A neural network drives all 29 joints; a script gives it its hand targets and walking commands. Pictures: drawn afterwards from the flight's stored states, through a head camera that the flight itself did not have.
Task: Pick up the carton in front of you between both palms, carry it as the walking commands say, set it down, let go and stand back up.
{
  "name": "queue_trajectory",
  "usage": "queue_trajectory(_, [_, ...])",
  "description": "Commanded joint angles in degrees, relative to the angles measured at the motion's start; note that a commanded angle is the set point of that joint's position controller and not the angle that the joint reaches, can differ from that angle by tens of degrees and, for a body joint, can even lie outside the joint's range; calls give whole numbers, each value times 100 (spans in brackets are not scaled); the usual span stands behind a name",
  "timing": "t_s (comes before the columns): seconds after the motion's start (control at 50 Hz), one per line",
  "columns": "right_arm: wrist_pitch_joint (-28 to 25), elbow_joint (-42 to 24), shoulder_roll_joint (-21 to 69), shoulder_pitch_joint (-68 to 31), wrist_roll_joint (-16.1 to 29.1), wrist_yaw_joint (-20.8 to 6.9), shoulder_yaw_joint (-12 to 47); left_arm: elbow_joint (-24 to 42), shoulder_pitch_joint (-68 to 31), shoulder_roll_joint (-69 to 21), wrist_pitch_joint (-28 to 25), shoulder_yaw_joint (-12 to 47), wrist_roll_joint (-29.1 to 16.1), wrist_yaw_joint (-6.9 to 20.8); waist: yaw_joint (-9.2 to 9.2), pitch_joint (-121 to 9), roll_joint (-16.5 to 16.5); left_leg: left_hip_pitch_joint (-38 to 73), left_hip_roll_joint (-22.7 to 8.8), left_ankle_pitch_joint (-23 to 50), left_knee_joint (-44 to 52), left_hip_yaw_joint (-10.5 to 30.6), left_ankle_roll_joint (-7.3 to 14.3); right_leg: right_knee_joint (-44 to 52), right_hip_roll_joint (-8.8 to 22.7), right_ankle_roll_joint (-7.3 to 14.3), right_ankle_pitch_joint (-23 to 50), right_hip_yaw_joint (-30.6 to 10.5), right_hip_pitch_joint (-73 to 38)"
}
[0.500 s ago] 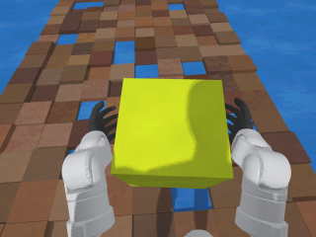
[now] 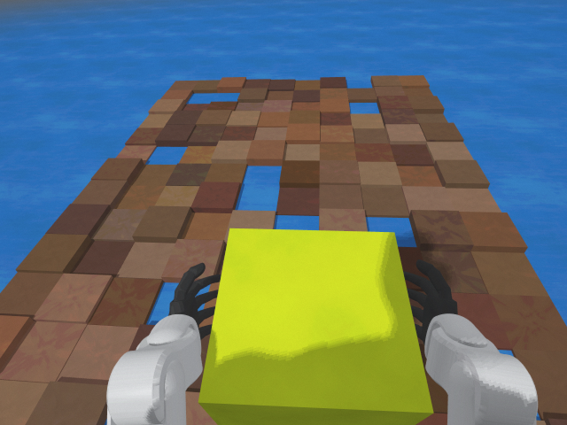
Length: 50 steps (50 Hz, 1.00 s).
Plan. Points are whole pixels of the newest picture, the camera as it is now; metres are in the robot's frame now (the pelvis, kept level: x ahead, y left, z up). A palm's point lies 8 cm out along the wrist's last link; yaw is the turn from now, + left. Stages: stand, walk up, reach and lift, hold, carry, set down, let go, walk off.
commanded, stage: carry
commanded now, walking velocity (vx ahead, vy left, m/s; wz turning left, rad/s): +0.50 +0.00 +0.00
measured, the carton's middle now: (307, 344) +0.25 +0.00 +0.03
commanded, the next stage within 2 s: none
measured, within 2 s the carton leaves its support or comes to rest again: neither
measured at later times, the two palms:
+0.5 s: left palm (226, 159) +0.61 +0.17 +0.10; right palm (380, 160) +0.59 -0.14 +0.10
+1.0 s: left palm (260, 87) +0.95 +0.13 +0.11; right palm (372, 83) +0.97 -0.17 +0.10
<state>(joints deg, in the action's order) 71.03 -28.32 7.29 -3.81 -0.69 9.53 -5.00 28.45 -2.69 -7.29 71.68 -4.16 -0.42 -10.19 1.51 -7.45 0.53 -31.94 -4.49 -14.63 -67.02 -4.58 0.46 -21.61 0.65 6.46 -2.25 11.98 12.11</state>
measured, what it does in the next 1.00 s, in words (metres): walks ahead: left foot, then right foot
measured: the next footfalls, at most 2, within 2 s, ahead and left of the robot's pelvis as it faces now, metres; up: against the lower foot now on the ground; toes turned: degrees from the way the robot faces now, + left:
left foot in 0.24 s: +0.40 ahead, +0.11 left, +0.02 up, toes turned +11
right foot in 0.70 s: +0.57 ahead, -0.11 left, +0.02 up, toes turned -11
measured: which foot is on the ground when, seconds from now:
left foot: up 0.00-0.22, down 0.24-0.72, up 0.74-1.00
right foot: down 0.00-0.26, up 0.28-0.68, down 0.70-1.00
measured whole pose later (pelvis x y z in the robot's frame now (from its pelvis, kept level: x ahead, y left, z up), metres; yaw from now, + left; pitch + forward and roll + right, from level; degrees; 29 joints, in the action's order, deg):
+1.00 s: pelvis +0.62 -0.02 +0.01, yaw -1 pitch +6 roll +1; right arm 53.9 -4.5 8.0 -27.5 -3.4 11.6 -17.8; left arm 6.3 -25.4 -10.1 55.4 -14.9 1.9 -10.7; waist 3.5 -0.3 0.9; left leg -39.2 -3.5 -12.9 -50.9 -3.2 2.0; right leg -24.2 1.9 1.9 -20.0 9.4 10.3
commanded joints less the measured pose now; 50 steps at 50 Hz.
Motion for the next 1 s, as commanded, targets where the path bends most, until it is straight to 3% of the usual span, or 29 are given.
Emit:
queue_trajectory(0.0, [-200,-163,4352,-1635,854,-195,3146,515,-2011,-4090,-298,3106,-1030,399,-76,-472,-640,-1152,-331,239,477,-48,-163,1262,1566,308,238,-1457,-1049])
queue_trajectory(0.06, [-365,-223,4390,-1547,854,-213,3226,554,-1864,-4069,-456,3163,-987,438,-33,-185,-647,-1334,-195,411,1400,-461,-172,1102,1319,252,2294,-951,-1384])
queue_trajectory(0.1, [-442,-312,4332,-1439,885,-202,3280,601,-1700,-3980,-542,3166,-956,421,-8,-69,-665,-1027,0,720,2301,-736,-113,1058,1089,154,3139,-619,-1444])
queue_trajectory(0.18, [-542,-468,4032,-1238,891,-159,3310,708,-1440,-3703,-660,3144,-889,330,-37,-329,-951,811,621,1698,3504,-1231,134,430,910,-65,4268,-172,-1269])
queue_trajectory(0.2, [-576,-436,3939,-1196,868,-134,3287,750,-1508,-3610,-682,3156,-893,307,-134,-677,-972,1695,798,1891,3786,-1350,161,-360,808,-192,4459,84,-1183])
queue_trajectory(0.22, [-606,-429,3838,-1224,816,-108,3240,770,-1626,-3499,-709,3168,-911,281,-311,-1054,-823,2804,747,2136,4157,-1259,216,-1496,601,-313,3927,236,-738])
queue_trajectory(0.24, [-613,-402,3649,-1189,739,-80,3128,773,-1769,-3362,-722,3182,-907,247,-442,-1696,3,4222,-602,2009,4016,424,542,-3141,393,-474,1585,-2,418])
queue_trajectory(0.26, [-648,-292,3514,-1416,850,-43,3128,726,-1629,-3309,-729,3158,-902,220,-305,-2256,1446,5224,-2173,1172,4790,3190,1593,-5246,-517,-611,-2275,-504,2021])
queue_trajectory(0.28, [-689,-138,3602,-1245,889,-33,3097,651,-1671,-3251,-768,3144,-903,188,-282,-2146,1026,4547,-2010,192,5102,3206,1645,-6050,-75,-404,-2244,-1371,2293])
queue_trajectory(0.3, [-784,-67,3767,-1470,869,-31,3088,592,-1964,-3370,-822,3147,-878,186,-304,-1848,812,3964,-1812,2,5147,2832,1532,-6105,185,-288,-2032,-1453,2447])
queue_trajectory(0.32, [-860,1,3878,-1782,857,-42,3078,434,-2221,-3502,-894,3090,-851,180,-284,-1598,222,3486,-1708,-136,5162,2424,1340,-5938,382,-256,-1857,-1426,2478])
queue_trajectory(0.34, [-929,141,3935,-2091,828,-51,3043,202,-2403,-3612,-972,2984,-757,165,-242,-1426,-21,2968,-1558,-454,5231,2041,1208,-5693,520,-258,-1694,-1462,2401])
queue_trajectory(0.36, [-991,270,3919,-2353,818,-50,3005,-17,-2548,-3627,-1046,2871,-650,138,-188,-1367,3,2546,-1446,-780,5356,1683,1109,-5428,579,-269,-1534,-1414,2206])
queue_trajectory(0.4, [-1089,588,3793,-2721,779,-17,2893,-463,-2762,-3543,-1176,2612,-431,49,-150,-1097,204,2124,-1347,-1048,5625,1288,1110,-4852,605,-323,-1314,-1240,2215])
queue_trajectory(0.42, [-1131,788,3724,-2872,761,7,2844,-671,-2897,-3492,-1226,2486,-343,2,-121,-972,305,1952,-1290,-1119,5778,991,1049,-4098,648,-385,-1329,-1136,2140])
queue_trajectory(0.46, [-1204,1158,3607,-3201,682,64,2699,-1063,-3326,-3422,-1300,2358,-281,-62,-126,-808,459,1723,-1144,-745,5882,525,1044,-2922,576,-464,-1286,-860,1801])
queue_trajectory(0.52, [-1275,1675,3522,-3614,546,176,2496,-1545,-3951,-3415,-1381,2330,-363,-100,-206,-746,549,1983,-1089,-571,5872,274,1022,-1826,464,-555,-951,-544,1609])
queue_trajectory(0.6, [-1311,2299,3446,-4248,375,317,2186,-2196,-4735,-3458,-1411,2143,-417,-135,-308,-679,603,2590,-1014,-446,5562,202,873,-1090,318,-600,-730,-274,1594])
queue_trajectory(0.66, [-1323,2714,3534,-4862,302,357,1974,-2670,-5120,-3481,-1438,1855,-378,-154,-220,-779,433,2511,-738,-333,4581,-103,661,-456,111,-515,-873,52,708])
queue_trajectory(0.68, [-1326,2886,3600,-4956,295,363,1923,-2803,-5243,-3504,-1450,1751,-349,-160,-150,-986,245,2095,-570,-92,3819,-298,500,-388,214,-398,-1023,-148,-141])
queue_trajectory(0.7, [-1322,3023,3699,-5178,344,357,1931,-2983,-5287,-3467,-1468,1643,-303,-189,51,-1163,-676,1026,-108,124,2270,-744,187,122,1084,-43,-1668,-1634,-1108])
queue_trajectory(0.72, [-1321,3081,3813,-5385,400,334,1892,-3136,-5445,-3434,-1499,1537,-292,-243,169,-1340,-2073,-674,513,-1091,943,-542,38,494,2018,648,-1761,-3614,-2253])
queue_trajectory(0.74, [-1341,3073,4004,-5631,527,320,1978,-3104,-5456,-3592,-1523,1550,-290,-243,239,-1279,-1758,-1362,424,-1613,46,80,163,392,2225,835,-1088,-3914,-2465])
queue_trajectory(0.76, [-1367,3115,4240,-5733,602,297,1985,-2993,-5540,-3778,-1546,1612,-318,-210,251,-1345,-1158,-1590,227,-1546,-358,354,297,124,2169,837,-376,-3562,-2486])
queue_trajectory(0.78, [-1403,3174,4449,-5750,626,268,1961,-2840,-5756,-4002,-1581,1731,-398,-166,263,-1466,-575,-1632,104,-1247,-354,445,358,35,2075,699,-61,-3187,-2461])
queue_trajectory(0.8, [-1438,3199,4621,-5714,615,236,1937,-2655,-5973,-4212,-1625,1856,-484,-117,251,-1456,-358,-1576,-18,-931,-117,483,368,74,1999,531,171,-2832,-2304])
queue_trajectory(0.84, [-1513,3079,4787,-5582,560,190,1981,-2362,-6151,-4488,-1709,2097,-655,-28,192,-1523,-618,-1401,-26,-373,278,395,262,132,1751,316,617,-2238,-2226])
queue_trajectory(0.92, [-1617,2477,4567,-5263,535,199,2174,-1840,-5734,-4396,-1772,2437,-781,12,265,-1447,-749,-1637,75,55,1078,135,126,3,1478,406,1336,-1663,-2533])
queue_trajectory(0.98, [-1606,2263,4301,-4956,500,200,2252,-1735,-5320,-4187,-1746,2571,-787,19,294,-1168,-803,-961,318,551,2576,-272,135,-47,1114,296,1910,-1105,-2156])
